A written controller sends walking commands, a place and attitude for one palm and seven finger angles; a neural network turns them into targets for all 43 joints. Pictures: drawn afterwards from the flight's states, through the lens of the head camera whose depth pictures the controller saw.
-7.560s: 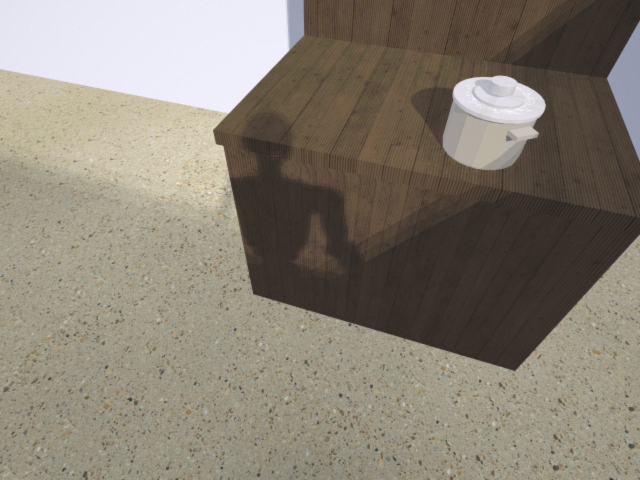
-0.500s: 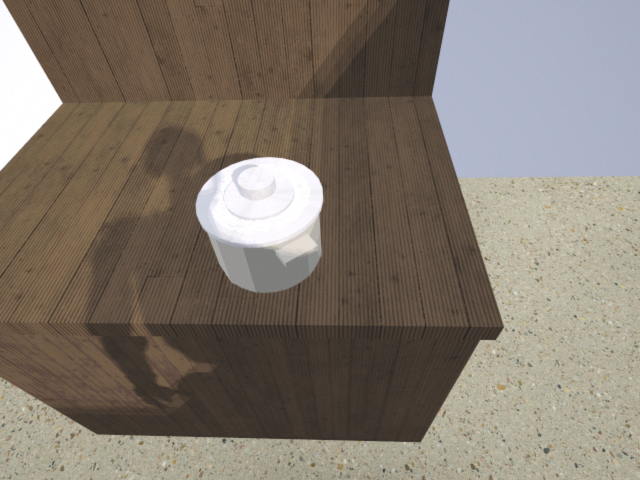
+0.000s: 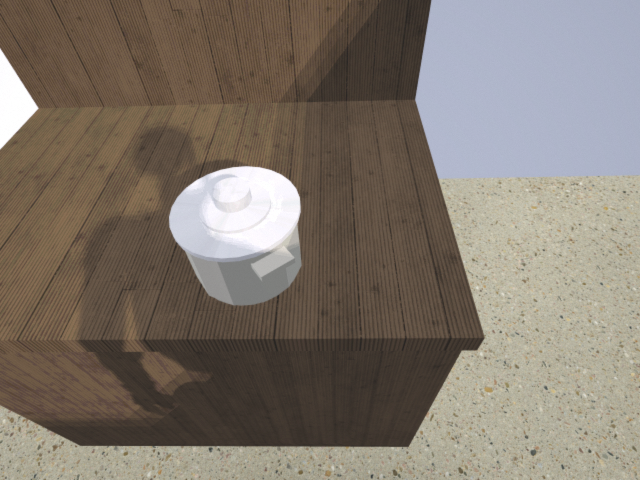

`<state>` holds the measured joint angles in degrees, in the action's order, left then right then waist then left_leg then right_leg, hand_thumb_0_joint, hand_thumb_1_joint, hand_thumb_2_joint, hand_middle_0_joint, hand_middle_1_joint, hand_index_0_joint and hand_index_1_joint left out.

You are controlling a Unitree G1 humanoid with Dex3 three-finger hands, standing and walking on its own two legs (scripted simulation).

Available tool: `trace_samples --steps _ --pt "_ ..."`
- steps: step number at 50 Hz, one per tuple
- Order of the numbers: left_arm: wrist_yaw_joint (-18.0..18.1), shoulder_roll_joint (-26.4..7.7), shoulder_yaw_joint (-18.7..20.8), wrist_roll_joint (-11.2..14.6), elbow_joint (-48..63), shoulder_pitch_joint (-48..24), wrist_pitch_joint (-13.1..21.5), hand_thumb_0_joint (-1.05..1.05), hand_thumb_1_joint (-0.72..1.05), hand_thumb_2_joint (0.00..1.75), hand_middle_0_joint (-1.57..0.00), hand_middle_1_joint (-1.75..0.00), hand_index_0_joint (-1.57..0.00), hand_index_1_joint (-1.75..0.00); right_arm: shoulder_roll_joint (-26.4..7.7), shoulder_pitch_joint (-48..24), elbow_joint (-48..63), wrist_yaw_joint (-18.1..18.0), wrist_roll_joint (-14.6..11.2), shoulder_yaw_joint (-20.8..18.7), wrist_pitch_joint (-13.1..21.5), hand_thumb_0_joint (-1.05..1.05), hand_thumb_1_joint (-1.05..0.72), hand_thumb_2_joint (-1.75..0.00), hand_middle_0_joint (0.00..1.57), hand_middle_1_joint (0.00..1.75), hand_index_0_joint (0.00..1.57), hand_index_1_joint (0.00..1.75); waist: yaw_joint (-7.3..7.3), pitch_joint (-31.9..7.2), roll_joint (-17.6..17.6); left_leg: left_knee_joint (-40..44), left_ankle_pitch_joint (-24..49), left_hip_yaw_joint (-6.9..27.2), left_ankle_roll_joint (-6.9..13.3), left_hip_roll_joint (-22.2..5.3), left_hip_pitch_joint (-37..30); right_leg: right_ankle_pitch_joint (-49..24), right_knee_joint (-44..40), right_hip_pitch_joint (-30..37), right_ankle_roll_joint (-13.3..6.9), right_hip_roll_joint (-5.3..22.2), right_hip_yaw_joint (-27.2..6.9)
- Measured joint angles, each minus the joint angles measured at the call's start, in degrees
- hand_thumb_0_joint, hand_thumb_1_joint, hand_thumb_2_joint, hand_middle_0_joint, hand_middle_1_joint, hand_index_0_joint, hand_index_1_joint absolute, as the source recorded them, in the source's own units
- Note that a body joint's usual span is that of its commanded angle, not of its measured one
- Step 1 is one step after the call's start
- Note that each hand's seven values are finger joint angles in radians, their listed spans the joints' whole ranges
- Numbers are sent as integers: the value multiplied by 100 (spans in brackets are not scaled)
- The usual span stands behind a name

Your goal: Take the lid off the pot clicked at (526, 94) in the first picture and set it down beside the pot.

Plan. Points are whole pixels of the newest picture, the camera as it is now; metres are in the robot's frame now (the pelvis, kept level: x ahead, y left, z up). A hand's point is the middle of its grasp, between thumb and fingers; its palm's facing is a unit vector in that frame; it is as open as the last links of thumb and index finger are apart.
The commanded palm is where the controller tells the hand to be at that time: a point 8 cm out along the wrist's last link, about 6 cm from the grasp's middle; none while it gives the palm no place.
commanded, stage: look again from close up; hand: left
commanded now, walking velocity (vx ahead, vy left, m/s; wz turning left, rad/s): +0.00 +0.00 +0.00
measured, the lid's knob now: (232, 194) +0.45 +0.15 +0.12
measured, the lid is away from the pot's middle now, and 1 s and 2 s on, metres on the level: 0.00 0.00 0.00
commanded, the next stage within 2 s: lift the closed hand beside the body in 0.36 s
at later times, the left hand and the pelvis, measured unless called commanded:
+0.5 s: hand out of the picture +0.00 +0.18 -0.17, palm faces +0.06 -0.97 -0.23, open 7.3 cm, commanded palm +0.09 +0.23 -0.06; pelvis +0.00 +0.00 +0.00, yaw +1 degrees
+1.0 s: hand out of the picture +0.11 +0.21 -0.02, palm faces +0.34 -0.89 -0.30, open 3.3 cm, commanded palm +0.06 +0.26 +0.01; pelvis +0.00 -0.01 +0.00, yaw +5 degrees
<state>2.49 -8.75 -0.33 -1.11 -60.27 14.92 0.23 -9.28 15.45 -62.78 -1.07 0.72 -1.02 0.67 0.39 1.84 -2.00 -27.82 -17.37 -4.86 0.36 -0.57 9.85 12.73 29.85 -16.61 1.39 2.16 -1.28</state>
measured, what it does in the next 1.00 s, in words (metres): stands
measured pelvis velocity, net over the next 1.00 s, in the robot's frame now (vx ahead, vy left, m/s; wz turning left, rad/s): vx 0.00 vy -0.01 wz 0.09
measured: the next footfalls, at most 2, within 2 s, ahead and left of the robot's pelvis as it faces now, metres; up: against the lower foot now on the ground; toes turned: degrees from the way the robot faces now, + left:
none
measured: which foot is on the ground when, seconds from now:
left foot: down 0.00-1.00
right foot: down 0.00-1.00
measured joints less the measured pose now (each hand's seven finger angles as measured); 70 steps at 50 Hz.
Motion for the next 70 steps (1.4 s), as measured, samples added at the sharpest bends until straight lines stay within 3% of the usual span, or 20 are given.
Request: trace_samples --steps 24,26,29,31,35,41,46,54,60,70 --pt "30 110 19 -10 -165 221 11 0 91 90 -20 -30 -20 -30 192 228 -91 -16 -38 38 13 0 -90 -90 20 30 20 30 -25 15 40 -12 14 56 18 -16 0 -74 -147 101 23 -6 61" --pt "178 -20 -57 167 1238 628 -298 2 93 90 -20 -31 -21 -31 157 478 321 -75 -207 161 286 1 -91 -90 20 30 20 30 -102 40 105 -89 -15 101 17 20 23 -23 -33 80 12 37 99" --pt "507 -146 -205 207 3112 1065 -325 3 94 90 -24 -35 -25 -34 -116 697 711 -184 -349 189 959 3 -93 -90 20 30 20 30 -126 -93 46 -96 -14 251 27 87 -54 44 -42 238 15 119 243" --pt "558 -103 -139 111 3562 997 -198 2 94 90 -28 -39 -29 -39 -307 532 958 -131 -285 110 1173 3 -93 -90 20 30 20 30 -57 -166 10 -113 -3 319 43 119 -73 45 -55 299 24 156 311" --pt "418 -40 173 79 4246 1072 -10 2 93 90 -39 -52 -40 -52 -451 -71 1677 -16 -247 -89 1243 2 -92 -90 20 30 20 30 3 -265 109 -141 4 284 19 93 -79 43 19 260 8 129 275" --pt "252 -172 315 125 5366 1600 334 1 91 90 -62 -77 -63 -77 -473 -712 2916 -74 -259 -177 1294 1 -91 -90 20 30 20 30 -154 -241 203 -305 -52 370 -43 -1 33 67 75 225 -48 46 366" --pt "244 -253 448 150 5976 1906 350 1 90 90 -83 -100 -84 -100 -465 -828 3285 -259 -223 -233 1218 1 -90 -90 20 30 17 29 -353 -181 188 -415 -88 508 -80 -58 199 68 43 172 -89 -2 507" --pt "278 -364 670 117 6497 2161 273 1 90 90 -114 -134 -115 -133 -303 -526 3112 -381 -177 -162 1157 1 -90 -90 20 30 12 27 -377 -180 82 -396 -139 554 -92 -58 169 156 61 201 -96 1 553" --pt "264 -478 836 104 6811 2254 288 1 90 90 -124 -145 -125 -145 -153 -317 2766 -310 -138 6 1057 1 -90 -90 20 30 16 28 -356 -158 -12 -323 -169 514 -90 -59 17 199 38 314 -86 -1 516" --pt "255 -562 924 65 7231 2338 386 1 90 90 -129 -150 -129 -149 -71 -269 2547 -282 -113 99 1126 1 -90 -90 20 30 19 29 -377 -82 -129 -250 -169 471 -56 -35 -65 191 -25 380 -49 18 475"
